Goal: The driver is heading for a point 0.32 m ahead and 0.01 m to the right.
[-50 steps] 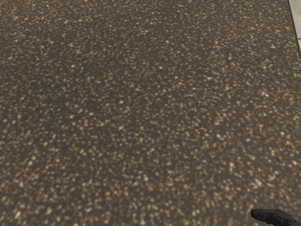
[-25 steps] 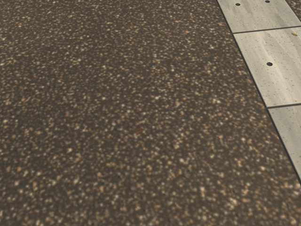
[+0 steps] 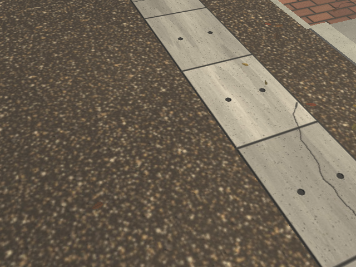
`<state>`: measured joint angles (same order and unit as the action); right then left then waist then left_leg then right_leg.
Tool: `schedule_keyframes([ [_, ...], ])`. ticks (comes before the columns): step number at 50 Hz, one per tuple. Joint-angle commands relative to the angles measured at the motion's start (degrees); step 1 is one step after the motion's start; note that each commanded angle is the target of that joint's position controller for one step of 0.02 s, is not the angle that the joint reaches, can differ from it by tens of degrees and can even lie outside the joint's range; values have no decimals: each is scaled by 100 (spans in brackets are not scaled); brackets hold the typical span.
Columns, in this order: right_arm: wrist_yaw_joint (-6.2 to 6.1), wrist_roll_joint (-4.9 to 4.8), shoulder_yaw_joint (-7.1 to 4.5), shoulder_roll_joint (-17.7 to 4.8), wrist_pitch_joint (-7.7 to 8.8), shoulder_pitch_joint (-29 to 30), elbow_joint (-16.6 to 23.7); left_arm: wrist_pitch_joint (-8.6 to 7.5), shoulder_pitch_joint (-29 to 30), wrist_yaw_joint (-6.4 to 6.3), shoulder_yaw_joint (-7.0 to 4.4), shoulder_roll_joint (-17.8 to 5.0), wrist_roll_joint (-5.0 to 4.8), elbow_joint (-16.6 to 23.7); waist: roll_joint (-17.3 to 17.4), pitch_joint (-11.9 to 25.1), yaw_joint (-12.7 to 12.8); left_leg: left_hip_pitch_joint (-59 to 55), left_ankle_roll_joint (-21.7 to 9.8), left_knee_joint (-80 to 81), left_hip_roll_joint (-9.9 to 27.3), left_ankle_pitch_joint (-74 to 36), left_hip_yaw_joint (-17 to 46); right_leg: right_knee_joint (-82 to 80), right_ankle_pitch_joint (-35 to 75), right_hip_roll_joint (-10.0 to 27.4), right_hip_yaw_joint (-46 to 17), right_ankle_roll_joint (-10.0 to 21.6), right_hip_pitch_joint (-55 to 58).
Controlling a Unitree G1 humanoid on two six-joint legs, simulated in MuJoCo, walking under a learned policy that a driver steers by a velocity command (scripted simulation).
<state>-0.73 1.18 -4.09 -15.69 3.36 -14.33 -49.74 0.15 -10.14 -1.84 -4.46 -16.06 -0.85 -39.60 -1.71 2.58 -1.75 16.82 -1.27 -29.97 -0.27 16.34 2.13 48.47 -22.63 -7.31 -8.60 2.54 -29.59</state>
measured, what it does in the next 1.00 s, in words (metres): walks ahead: right foot, then left foot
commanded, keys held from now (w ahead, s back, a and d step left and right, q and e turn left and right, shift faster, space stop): w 0.24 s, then no key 0.76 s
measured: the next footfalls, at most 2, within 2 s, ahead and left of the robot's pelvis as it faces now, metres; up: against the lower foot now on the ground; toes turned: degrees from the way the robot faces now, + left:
right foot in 0.36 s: +0.24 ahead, -0.16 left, +0.00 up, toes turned -3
left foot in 0.70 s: +0.31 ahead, +0.07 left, +0.00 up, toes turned -2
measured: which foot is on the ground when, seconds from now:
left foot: down 0.00-0.36, up 0.38-0.68, down 0.70-1.00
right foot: up 0.00-0.34, down 0.36-1.00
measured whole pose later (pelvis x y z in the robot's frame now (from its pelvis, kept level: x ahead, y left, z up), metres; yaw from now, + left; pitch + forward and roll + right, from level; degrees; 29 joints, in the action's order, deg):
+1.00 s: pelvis +0.24 -0.04 +0.00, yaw -2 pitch -1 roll -1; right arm -1.1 0.3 -1.9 -12.7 1.0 -8.3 -49.0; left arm -0.1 -11.8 -1.1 -2.1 -13.4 0.2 -53.4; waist 0.1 -1.8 0.5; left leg 16.0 0.0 -31.9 1.0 15.4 -0.2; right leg 29.6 -19.0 0.0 1.3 -0.1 -10.0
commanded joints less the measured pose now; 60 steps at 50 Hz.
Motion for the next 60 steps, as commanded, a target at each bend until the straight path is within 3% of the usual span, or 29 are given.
schedule_keyframes([
  [1,-47,-130,-161,-770,174,174,384,-250,-53,73,-196,-716,62,289,1020,-477,190,-1238,-838,2036,1635,1855,2375,999,458,497,-173,-91,-1877],
  [3,-47,-140,-120,-715,202,-152,264,-323,193,138,-144,-512,89,309,887,-526,46,-1179,-800,2161,1425,1060,1767,1040,1075,682,229,-195,-1754],
  [8,-30,-171,-103,-766,191,-769,103,-434,940,199,15,-135,4,571,1019,-588,-354,-1260,-824,2244,1228,-200,912,-328,1721,957,819,-354,-1266],
  [13,31,-239,-132,-1014,116,-1048,22,-499,1307,329,50,-154,-81,709,1088,-754,-510,-1147,-862,1975,1337,-853,677,-1582,1498,792,1099,-283,-286],
  [15,32,-261,-140,-1048,23,-1061,-21,-532,1124,362,14,-244,-63,709,1172,-645,-316,-1287,-756,1544,1417,-1963,710,-1990,1490,653,1135,-122,238],
  [17,6,-280,-124,-1007,-8,-920,26,-528,196,317,-138,-550,13,415,981,15,220,-1204,-435,435,1075,-3597,325,-2629,2197,526,1129,175,1801],
  [18,1,-174,-37,-785,43,-783,170,-510,-583,253,-224,-867,109,281,649,744,579,-463,-141,-663,799,-2875,72,-2331,3443,1236,477,450,3260],
  [19,14,-12,152,-262,159,-1157,346,-411,-1154,187,-320,-1424,236,211,-864,1608,595,1561,311,-2674,144,-258,-352,-1926,5120,2791,-1294,1307,5324],
  [20,29,-114,106,-453,219,-1357,212,-325,-1358,206,-256,-1175,161,67,-1380,2109,615,1829,413,-3694,-7,2096,170,-2406,5408,3308,-2210,1817,4978],
  [21,39,-254,-24,-866,180,-1104,215,-301,-992,235,-147,-894,116,90,-886,1372,557,2048,414,-4203,285,1966,239,-2483,5194,2989,-1464,1637,4260],
  [22,33,-278,-9,-782,121,-798,236,-311,-558,251,-63,-644,89,122,-596,868,415,2148,382,-4123,449,1670,111,-2566,4987,2603,-852,1386,3656],
  [23,-1,-205,-7,-679,40,-664,232,-325,-180,284,-5,-495,81,134,-298,495,253,2040,384,-3746,583,1340,53,-2772,4707,2331,-476,1209,2984],
  [24,-45,-151,-21,-608,-59,-641,237,-351,105,302,23,-405,98,134,-317,301,75,1616,392,-3348,690,1043,72,-2992,4561,2148,-199,1090,2345],
  [27,-94,-92,47,-266,-193,-830,203,-416,499,285,30,-393,233,0,-524,263,-253,517,478,-2292,551,356,-72,-3221,4737,1861,397,1125,1326],
  [29,-98,-56,86,-237,-199,-530,298,-401,512,242,21,-452,221,-111,-578,317,-171,233,461,-1516,504,-82,-93,-3207,4585,1839,476,1116,1310],
  [31,-92,-70,65,-359,-238,-316,355,-344,393,214,15,-522,186,-250,-534,370,-75,-4,424,-1069,444,-425,-108,-3212,4043,1922,358,1100,1376],
  [34,-75,-32,29,-437,-284,-186,389,-279,405,219,85,-422,92,-413,-332,157,-157,-681,215,-43,324,-1019,-179,-3044,2154,1742,270,803,1107],
  [35,-84,27,14,-525,-287,-82,447,-281,211,228,147,-262,94,-522,-159,17,-133,-922,119,400,435,-1474,-13,-2932,1425,1529,283,524,996],
  [36,-118,36,-26,-780,-280,5,558,-288,4,224,195,-140,186,-587,215,-17,10,-1164,-13,574,861,-2325,441,-2627,640,1224,423,208,866],
  [37,-161,-11,-87,-1109,-297,244,621,-309,-532,226,183,-107,241,-681,1041,-46,463,-1173,-321,462,1191,-2471,663,-2413,116,785,734,-25,736],
  [38,-117,-61,-16,-705,-300,468,589,-253,-519,157,213,-62,227,-718,1310,66,434,-537,-438,641,1083,-1130,670,-2426,349,770,907,-158,1355],
  [39,-66,-61,37,-453,-284,615,630,-187,-253,111,168,-277,186,-739,1071,-224,295,-234,-295,689,807,-610,534,-2396,560,775,903,-183,1443],
  [40,-47,-33,58,-402,-256,624,608,-133,-162,72,141,-340,153,-763,886,-246,242,-212,-170,621,673,-669,390,-2367,726,810,876,-155,1450],
  [42,-23,-55,50,-460,-178,513,524,-64,-229,53,133,-349,165,-838,718,-182,208,-404,-79,420,563,-1195,251,-2373,1074,881,782,-121,1479],
  [45,-49,-85,50,-456,-153,462,424,-101,-218,63,129,-316,121,-969,469,17,158,-721,-97,165,516,-1985,161,-2292,1632,933,764,-127,1592],
  [51,-59,-103,40,-419,-208,622,251,-43,-249,32,109,-294,90,-1276,198,27,188,-775,-157,67,448,-2286,81,-2212,1958,949,784,-169,1800],
  [60,-75,-103,26,-357,-268,705,-126,7,-242,-29,116,-325,94,-1655,167,-173,216,-724,-102,182,333,-1938,-29,-2298,1787,970,793,-181,1855],
])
